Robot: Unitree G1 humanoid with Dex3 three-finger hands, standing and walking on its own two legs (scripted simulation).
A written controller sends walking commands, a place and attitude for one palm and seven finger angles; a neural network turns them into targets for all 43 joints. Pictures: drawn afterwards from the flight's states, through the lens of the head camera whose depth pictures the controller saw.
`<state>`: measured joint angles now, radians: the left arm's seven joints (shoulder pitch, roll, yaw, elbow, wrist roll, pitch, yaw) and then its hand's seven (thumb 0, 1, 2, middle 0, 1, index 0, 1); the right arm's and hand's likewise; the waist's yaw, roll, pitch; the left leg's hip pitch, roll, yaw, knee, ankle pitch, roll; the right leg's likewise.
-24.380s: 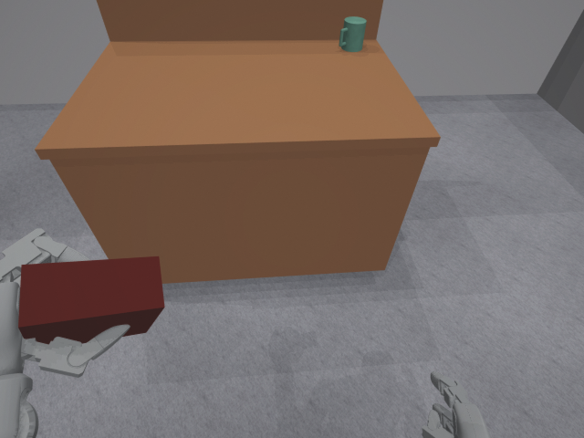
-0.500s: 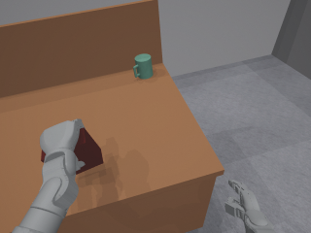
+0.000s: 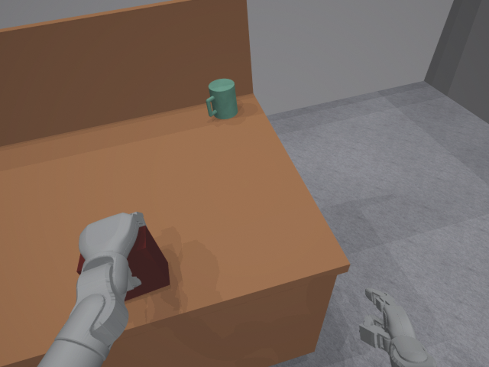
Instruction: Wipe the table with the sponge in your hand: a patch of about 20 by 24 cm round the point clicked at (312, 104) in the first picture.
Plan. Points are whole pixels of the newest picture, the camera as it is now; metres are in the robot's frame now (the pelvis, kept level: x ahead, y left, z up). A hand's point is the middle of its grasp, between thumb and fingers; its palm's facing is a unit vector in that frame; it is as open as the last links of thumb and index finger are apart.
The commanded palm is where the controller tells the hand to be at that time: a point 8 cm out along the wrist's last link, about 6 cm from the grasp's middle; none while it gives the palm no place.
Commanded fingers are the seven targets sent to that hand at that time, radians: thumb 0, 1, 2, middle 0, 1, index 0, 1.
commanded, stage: lower the sponge onto the table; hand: left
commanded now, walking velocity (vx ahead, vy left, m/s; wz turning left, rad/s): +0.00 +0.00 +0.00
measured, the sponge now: (131, 272) +0.26 +0.26 +0.00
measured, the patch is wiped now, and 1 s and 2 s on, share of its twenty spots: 0.00 0.10 0.25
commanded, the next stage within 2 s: wipe forward along the first lane in 0.10 s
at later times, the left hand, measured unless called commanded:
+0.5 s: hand (125, 238) +0.30 +0.27 +0.04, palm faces -0.06 -0.06 -1.00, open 9.3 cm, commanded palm +0.29 +0.27 +0.10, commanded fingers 0.00 0.10 1.30 -1.20 -1.60 -1.20 -1.60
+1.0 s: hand (129, 217) +0.36 +0.29 +0.03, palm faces -0.09 -0.04 -0.99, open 9.3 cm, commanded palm +0.34 +0.29 +0.08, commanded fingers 0.00 0.10 1.30 -1.20 -1.60 -1.20 -1.60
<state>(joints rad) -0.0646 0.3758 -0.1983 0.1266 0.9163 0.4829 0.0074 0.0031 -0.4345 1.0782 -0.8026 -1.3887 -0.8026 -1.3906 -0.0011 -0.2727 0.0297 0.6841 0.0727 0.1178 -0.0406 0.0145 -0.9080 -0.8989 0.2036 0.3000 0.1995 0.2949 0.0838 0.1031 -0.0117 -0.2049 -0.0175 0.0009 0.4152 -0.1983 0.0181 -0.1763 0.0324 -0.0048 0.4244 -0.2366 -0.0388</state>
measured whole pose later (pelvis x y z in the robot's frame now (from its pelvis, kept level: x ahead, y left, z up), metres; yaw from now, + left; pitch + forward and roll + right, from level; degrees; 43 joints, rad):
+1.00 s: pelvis +0.01 +0.01 -0.01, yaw +0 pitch +6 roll +0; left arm -0.39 0.41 -0.10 0.58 0.99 0.27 0.14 0.00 -0.45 1.09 -0.82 -1.38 -0.82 -1.38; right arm 0.12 -0.28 -0.02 0.74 0.08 0.13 -0.06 0.01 -0.91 -0.90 0.20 0.30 0.20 0.29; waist 0.04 0.06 -0.06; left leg -0.36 -0.02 0.00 0.50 -0.24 0.03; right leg -0.32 0.03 -0.01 0.48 -0.26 -0.03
